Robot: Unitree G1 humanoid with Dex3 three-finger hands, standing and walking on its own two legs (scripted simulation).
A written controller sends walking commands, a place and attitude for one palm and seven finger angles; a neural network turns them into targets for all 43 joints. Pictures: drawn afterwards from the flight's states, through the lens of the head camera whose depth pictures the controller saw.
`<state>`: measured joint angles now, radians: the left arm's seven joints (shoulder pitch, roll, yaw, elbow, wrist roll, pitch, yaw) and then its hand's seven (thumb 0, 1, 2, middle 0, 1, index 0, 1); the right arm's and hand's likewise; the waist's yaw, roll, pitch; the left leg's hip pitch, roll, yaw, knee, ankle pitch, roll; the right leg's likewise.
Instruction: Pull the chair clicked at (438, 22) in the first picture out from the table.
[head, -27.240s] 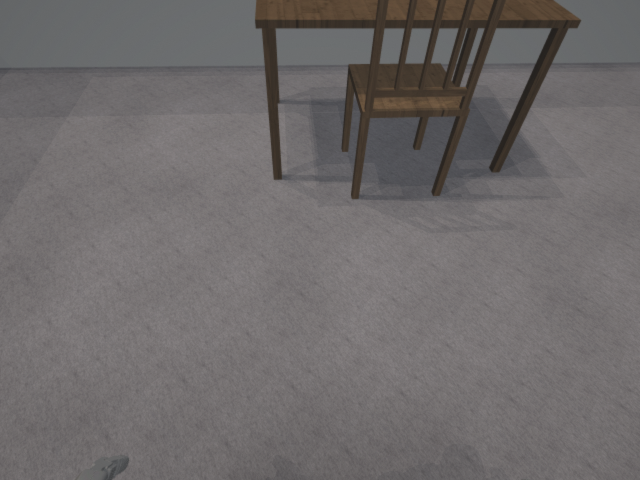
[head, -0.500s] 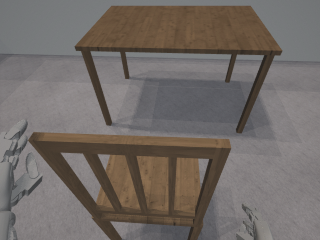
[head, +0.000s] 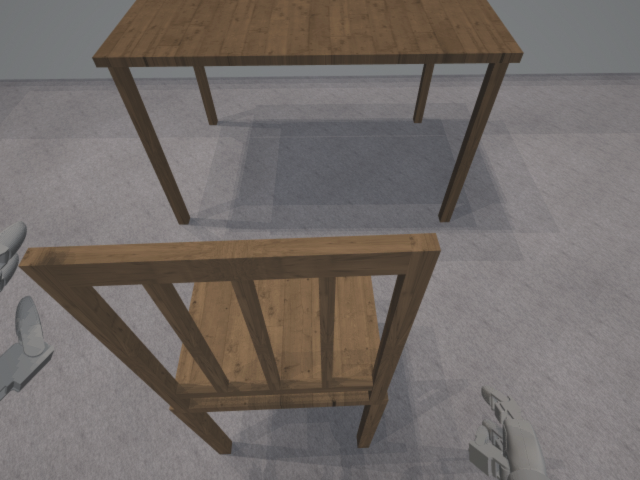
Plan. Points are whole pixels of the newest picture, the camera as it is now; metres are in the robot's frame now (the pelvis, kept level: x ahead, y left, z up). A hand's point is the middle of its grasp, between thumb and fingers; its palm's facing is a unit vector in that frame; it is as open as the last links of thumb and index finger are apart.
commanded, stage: step back with the hand held close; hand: left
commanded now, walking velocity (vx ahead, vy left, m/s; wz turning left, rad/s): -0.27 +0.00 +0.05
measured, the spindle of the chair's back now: (261, 342) +0.30 +0.11 -0.05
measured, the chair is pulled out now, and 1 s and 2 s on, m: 0.71 0.71 0.71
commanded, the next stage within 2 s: stop stepping back and stand still in 0.86 s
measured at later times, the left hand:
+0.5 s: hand out of the picture +0.12 +0.28 +0.16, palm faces +0.46 -0.74 -0.49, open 7.4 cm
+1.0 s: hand out of the picture +0.00 +0.28 +0.18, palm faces +0.59 -0.63 -0.50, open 7.4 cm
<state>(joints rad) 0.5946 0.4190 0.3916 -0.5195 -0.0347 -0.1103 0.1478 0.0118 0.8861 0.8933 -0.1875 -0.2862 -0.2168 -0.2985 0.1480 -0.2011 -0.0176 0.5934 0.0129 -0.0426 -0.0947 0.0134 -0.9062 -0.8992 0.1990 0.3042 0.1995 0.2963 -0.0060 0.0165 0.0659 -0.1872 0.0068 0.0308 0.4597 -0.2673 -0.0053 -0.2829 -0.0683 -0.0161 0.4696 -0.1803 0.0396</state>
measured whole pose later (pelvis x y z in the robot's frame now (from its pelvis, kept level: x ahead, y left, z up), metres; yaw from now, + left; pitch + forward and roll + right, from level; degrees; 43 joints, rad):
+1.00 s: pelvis -0.15 -0.01 -0.04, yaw +12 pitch -2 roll -3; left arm 0.48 0.50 0.52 -0.57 -0.01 -0.29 0.16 0.01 0.88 0.89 -0.22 -0.30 -0.22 -0.30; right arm 0.23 -0.17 -0.03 0.62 0.01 -0.19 -0.08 0.01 -0.90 -0.90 0.20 0.30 0.20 0.30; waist -0.02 0.00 0.06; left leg -0.56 0.10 0.07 0.71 -0.13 0.02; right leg -0.39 0.00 -0.02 0.76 -0.36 0.01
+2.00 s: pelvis -0.20 +0.02 -0.01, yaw +8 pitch -1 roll +1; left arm 0.27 0.18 -0.01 0.63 0.03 0.07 0.01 0.01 0.91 0.89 -0.20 -0.30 -0.20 -0.29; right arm 0.22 -0.20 0.00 0.83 -0.03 -0.02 0.02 0.01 -0.91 -0.90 0.20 0.30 0.20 0.30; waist -0.05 -0.03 0.01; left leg -0.23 0.02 0.05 0.55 -0.30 -0.01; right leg -0.32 -0.05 0.01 0.56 -0.23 0.03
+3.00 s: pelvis -0.19 +0.01 +0.00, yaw +7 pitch +0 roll +0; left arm 0.29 0.15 0.00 1.04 0.01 0.01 0.04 0.01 0.93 0.89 -0.20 -0.30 -0.20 -0.30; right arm 0.37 -0.13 0.00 1.04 -0.02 -0.01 -0.02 0.00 -0.91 -0.90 0.20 0.30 0.20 0.30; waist -0.02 0.01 0.06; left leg -0.18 0.05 0.06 0.46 -0.26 -0.02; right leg -0.27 -0.02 0.02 0.46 -0.18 0.01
